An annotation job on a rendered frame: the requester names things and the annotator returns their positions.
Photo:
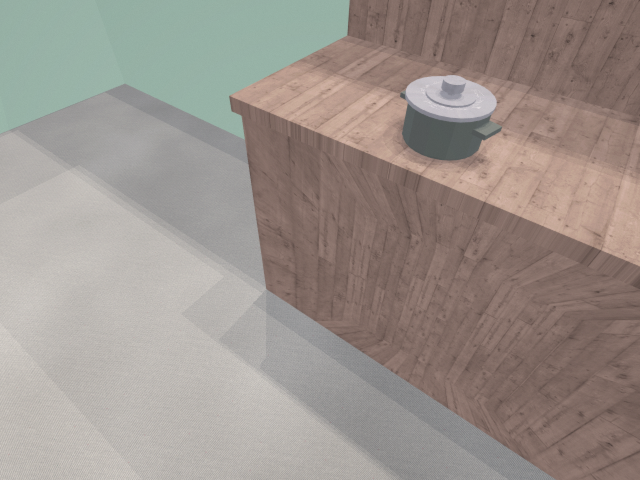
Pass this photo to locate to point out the knob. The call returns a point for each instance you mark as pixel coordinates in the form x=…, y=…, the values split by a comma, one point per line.
x=453, y=84

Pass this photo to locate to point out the pot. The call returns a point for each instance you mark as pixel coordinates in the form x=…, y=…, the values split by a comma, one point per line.
x=444, y=140

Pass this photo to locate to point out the table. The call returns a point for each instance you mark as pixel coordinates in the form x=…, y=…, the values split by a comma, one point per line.
x=506, y=285

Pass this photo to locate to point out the lid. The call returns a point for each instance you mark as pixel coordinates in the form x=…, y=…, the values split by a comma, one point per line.
x=473, y=104

